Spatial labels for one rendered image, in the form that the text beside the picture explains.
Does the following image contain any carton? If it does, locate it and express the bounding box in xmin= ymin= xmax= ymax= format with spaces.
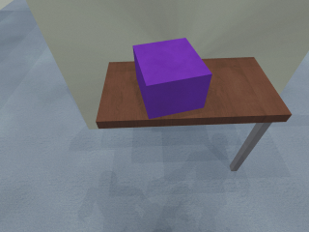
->
xmin=132 ymin=38 xmax=212 ymax=119

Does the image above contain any table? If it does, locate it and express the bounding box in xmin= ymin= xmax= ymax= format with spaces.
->
xmin=96 ymin=57 xmax=292 ymax=172

